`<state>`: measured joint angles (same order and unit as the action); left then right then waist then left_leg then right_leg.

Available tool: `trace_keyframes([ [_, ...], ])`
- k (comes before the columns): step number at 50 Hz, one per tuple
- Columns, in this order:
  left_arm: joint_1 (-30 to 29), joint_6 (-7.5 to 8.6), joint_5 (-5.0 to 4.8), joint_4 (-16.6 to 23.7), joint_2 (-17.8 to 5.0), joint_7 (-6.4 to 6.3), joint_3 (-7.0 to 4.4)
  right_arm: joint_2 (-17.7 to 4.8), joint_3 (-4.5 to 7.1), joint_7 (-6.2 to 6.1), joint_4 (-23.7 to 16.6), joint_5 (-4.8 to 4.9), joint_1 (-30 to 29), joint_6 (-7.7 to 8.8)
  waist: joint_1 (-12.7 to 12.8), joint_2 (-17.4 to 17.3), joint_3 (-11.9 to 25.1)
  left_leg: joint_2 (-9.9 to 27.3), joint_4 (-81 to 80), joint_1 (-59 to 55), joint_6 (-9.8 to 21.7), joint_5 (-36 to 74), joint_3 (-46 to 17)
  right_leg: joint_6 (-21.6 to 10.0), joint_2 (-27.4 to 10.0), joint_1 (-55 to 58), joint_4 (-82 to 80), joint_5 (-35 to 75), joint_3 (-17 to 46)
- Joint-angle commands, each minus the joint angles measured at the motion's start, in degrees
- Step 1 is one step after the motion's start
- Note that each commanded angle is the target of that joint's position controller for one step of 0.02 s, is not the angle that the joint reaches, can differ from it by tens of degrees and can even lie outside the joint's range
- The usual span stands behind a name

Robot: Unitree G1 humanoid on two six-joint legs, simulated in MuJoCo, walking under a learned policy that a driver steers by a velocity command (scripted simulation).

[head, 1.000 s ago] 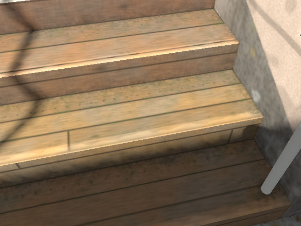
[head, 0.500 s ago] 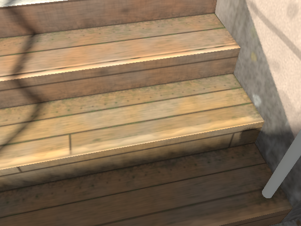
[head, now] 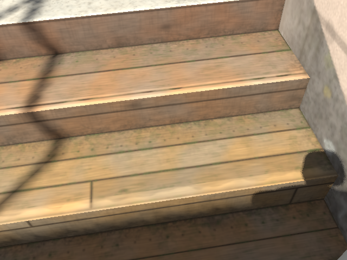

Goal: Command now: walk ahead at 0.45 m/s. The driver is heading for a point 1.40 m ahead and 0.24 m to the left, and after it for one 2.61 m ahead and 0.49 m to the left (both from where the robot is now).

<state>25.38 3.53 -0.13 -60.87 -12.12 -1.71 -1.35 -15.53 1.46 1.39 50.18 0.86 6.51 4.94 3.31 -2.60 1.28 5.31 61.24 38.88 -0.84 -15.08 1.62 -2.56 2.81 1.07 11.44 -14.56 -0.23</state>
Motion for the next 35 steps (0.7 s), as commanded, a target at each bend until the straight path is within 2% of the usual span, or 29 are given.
trace_keyframes([
  [1,3.02,-0.96,-0.23,1.54,-8.07,-0.94,-1.02,1.53,-1.56,0.77,-4.63,0.02,-4.08,-0.06,-1.48,8.80,-6.03,0.30,6.62,10.47,-0.08,-3.35,2.71,-9.97,-17.40,0.10,-2.29,21.85,10.04],
  [3,4.53,-1.47,-0.23,1.23,-8.43,-1.56,-0.99,2.04,-2.38,1.30,-7.80,0.13,-8.11,0.31,-1.71,7.29,-7.97,2.45,11.12,21.68,1.28,-7.08,0.51,-9.27,-20.56,6.73,-0.61,23.39,11.14],
  [5,5.03,-2.16,0.16,1.15,-7.51,-1.75,-0.57,1.81,-2.96,2.07,-10.84,-0.49,-11.70,1.65,-2.47,7.92,-6.18,0.37,7.01,21.84,3.60,-12.91,3.71,-5.57,-16.67,12.93,7.46,47.74,5.61],
  [6,1.00,-2.62,1.18,2.87,-7.60,-1.62,-0.13,1.38,-3.11,2.16,-11.83,-0.70,-9.73,2.46,-5.61,7.44,-1.77,-2.18,-4.81,7.86,5.53,-13.17,5.12,-3.67,-13.69,8.71,14.07,66.59,2.08],
  [7,1.36,-2.75,2.13,3.76,-8.79,-1.13,0.07,-2.94,-1.42,1.98,-10.93,-0.63,-3.09,3.14,-8.70,8.56,5.73,-4.77,-18.43,-9.71,5.71,-3.87,3.48,-3.50,-13.53,7.50,22.26,76.98,4.85],
  [8,-1.38,-2.81,1.22,4.53,-12.30,-0.63,-0.79,-5.13,0.26,1.49,-7.95,-0.02,5.86,3.26,-13.11,9.78,9.60,-4.34,-38.59,-26.22,6.25,12.50,0.59,-2.49,-13.15,5.47,32.35,73.71,5.67],
  [9,-7.74,-0.66,1.67,5.11,-13.25,-0.12,-2.56,-3.85,0.11,-1.54,-1.04,-3.59,17.27,1.70,-15.70,9.50,6.50,-5.90,-48.18,-40.33,4.98,23.62,3.30,-2.03,-6.99,-5.30,47.13,53.37,1.44],
  [10,-11.40,0.95,1.71,7.50,-7.87,0.05,-1.82,-6.94,0.61,-2.44,1.89,-5.16,19.75,1.30,-12.47,-1.17,-2.48,4.51,-46.39,-54.15,4.58,51.29,-4.54,-1.73,0.20,-33.42,63.64,-9.85,2.22],
  [11,-3.41,2.40,0.76,9.01,1.46,-0.47,0.29,-13.56,1.99,-2.52,2.99,-4.56,27.13,0.88,-7.11,-9.16,3.19,17.47,-28.14,-65.88,2.70,108.31,-13.20,-2.13,1.11,-46.48,73.65,-16.25,9.74],
  [12,-0.89,2.33,-1.16,7.77,0.66,-0.20,-0.20,-9.89,1.63,-2.40,3.25,-4.19,29.36,-0.74,-8.62,-3.87,11.71,19.02,-32.02,-64.19,7.85,99.42,-14.22,-1.63,2.36,-45.46,79.87,-7.70,9.55],
  [14,-10.08,0.31,0.29,11.48,-1.82,-0.12,-0.63,-2.16,0.16,-2.02,0.16,-4.57,14.64,-1.04,-4.98,-4.39,2.57,14.63,-39.37,-50.98,13.06,58.23,-11.82,-0.51,0.05,-54.45,93.98,-6.96,2.18],
  [16,-16.31,-1.53,2.15,16.55,0.50,0.46,0.33,1.33,-1.05,-1.22,2.94,-3.36,14.73,-0.32,-2.26,-2.93,-4.05,9.12,-43.82,-37.74,9.38,51.66,-2.60,-2.18,-0.09,-56.93,95.83,-11.08,-0.23],
  [17,-19.78,-2.66,1.80,19.50,3.03,0.14,1.15,1.66,-1.17,-0.89,4.73,-3.20,16.41,0.37,-1.90,-6.86,-5.69,7.74,-47.51,-32.43,9.45,48.46,0.07,-3.51,0.76,-57.60,99.04,-15.47,-3.23],
  [18,-23.69,-3.09,2.02,22.68,3.60,0.03,1.96,2.34,-1.46,-0.82,6.35,-3.09,18.65,0.94,-1.81,-5.68,-7.50,5.57,-48.98,-30.28,8.21,46.47,2.74,-4.32,0.66,-59.65,96.78,-16.46,-3.99],
  [21,-32.16,-2.94,2.18,30.36,5.36,0.08,5.04,2.11,-2.18,-1.95,10.23,-2.09,25.10,0.57,-0.44,-5.71,-6.62,5.05,-54.92,-31.02,7.08,45.39,2.79,-6.40,-1.08,-64.63,88.80,-18.50,-7.04],
  [22,-27.91,-2.89,2.26,29.59,3.72,0.71,6.01,1.06,-2.42,-2.72,7.74,-1.31,18.33,-0.21,4.10,-0.13,-3.28,2.67,-57.90,-22.05,7.36,60.02,6.21,-6.34,-1.92,-45.36,69.53,-15.16,-11.82],
  [23,-23.41,-2.87,0.26,26.39,0.13,0.66,5.13,-0.40,-2.09,-3.35,5.89,0.68,17.71,0.13,3.74,2.66,3.06,1.24,-54.23,-17.20,10.22,78.74,5.06,-3.93,3.52,-26.69,59.73,-12.53,-16.06],
  [24,-14.33,-3.68,0.33,23.89,-1.36,-0.09,4.24,-6.78,-0.86,-3.39,5.87,1.38,19.29,1.67,7.43,-4.14,9.62,6.59,-45.54,-23.35,11.30,104.96,2.59,-3.49,6.45,-17.67,59.58,-12.97,-14.89],
  [25,-0.25,-4.22,0.25,20.30,-3.11,-0.68,2.84,-10.95,0.67,-3.07,6.75,2.70,18.11,2.57,13.78,-10.29,17.78,10.57,-32.05,-30.95,12.39,113.97,1.99,-5.61,5.53,-11.21,53.77,-9.81,-9.04],
  [26,4.19,-7.62,0.10,21.09,-6.66,3.58,2.08,-25.67,4.63,5.85,7.87,-10.65,13.99,1.21,23.27,-3.70,11.07,14.61,-16.18,-6.80,14.80,114.85,-6.01,-8.87,5.66,2.98,38.87,-6.21,6.48],
  [27,8.84,-5.37,3.65,14.73,-17.55,0.29,-2.76,-7.48,2.87,3.14,1.69,1.95,15.84,3.10,12.84,18.60,25.39,-8.48,19.48,-15.84,7.83,39.26,2.01,-20.84,-14.40,1.24,19.36,3.86,35.86],
  [28,0.06,-4.50,3.21,13.90,-14.43,-0.58,-3.06,-6.56,2.54,2.53,1.96,-2.16,16.08,3.34,7.36,13.46,28.07,-13.92,44.12,-8.23,7.68,9.90,-12.30,-23.27,-16.38,1.09,9.58,0.00,55.45],
  [29,8.28,-5.34,5.91,10.64,-7.35,3.83,0.68,-4.02,3.52,6.69,6.81,-3.44,20.60,-0.41,12.77,4.43,1.78,-17.39,67.99,18.97,12.09,20.45,-27.90,-22.36,-16.82,-7.88,8.26,-13.53,56.39],
  [30,4.15,-3.94,5.44,6.78,-2.39,6.36,1.58,-6.42,4.31,5.70,1.33,-3.37,13.18,-0.83,6.82,-0.06,-5.36,-17.43,73.49,31.50,15.78,19.42,-26.51,-22.24,-16.43,-10.00,9.96,-10.98,48.28],
  [31,-3.73,-2.43,4.96,5.41,2.94,8.05,2.91,-1.76,2.85,3.81,-0.95,-5.04,12.90,-1.35,0.69,-6.12,-2.51,-15.83,69.49,31.86,17.98,18.02,-26.99,-20.37,-15.24,-12.84,12.14,-0.47,35.92],
  [32,-7.19,-1.47,6.76,2.55,7.68,8.79,4.20,4.30,0.24,3.10,-2.56,-5.04,13.73,-2.30,-4.25,-6.57,0.54,-13.39,68.90,33.52,19.63,19.22,-26.42,-16.36,-12.53,-14.15,13.12,2.83,24.67],
  [33,-9.16,-0.38,6.96,1.44,9.99,8.46,4.70,4.99,-0.85,2.70,-2.91,-4.79,15.24,-3.08,-7.23,-6.61,0.54,-9.86,66.52,35.30,19.79,19.44,-21.52,-13.53,-10.74,-16.28,12.85,7.18,15.05],
  [34,-12.02,0.98,5.94,2.39,10.95,7.88,4.91,5.55,-1.56,2.51,-4.01,-4.43,15.61,-3.58,-9.79,-3.34,0.63,-7.92,63.79,34.60,18.72,15.18,-17.00,-11.33,-8.49,-19.54,10.37,8.42,7.76],
  [35,-16.05,2.40,5.74,3.77,10.24,7.39,4.81,5.24,-1.87,2.39,-5.47,-3.29,13.72,-3.52,-12.19,-0.64,0.04,-5.55,58.29,29.72,17.50,11.64,-12.13,-9.30,-5.49,-28.80,8.16,5.95,2.13],
])
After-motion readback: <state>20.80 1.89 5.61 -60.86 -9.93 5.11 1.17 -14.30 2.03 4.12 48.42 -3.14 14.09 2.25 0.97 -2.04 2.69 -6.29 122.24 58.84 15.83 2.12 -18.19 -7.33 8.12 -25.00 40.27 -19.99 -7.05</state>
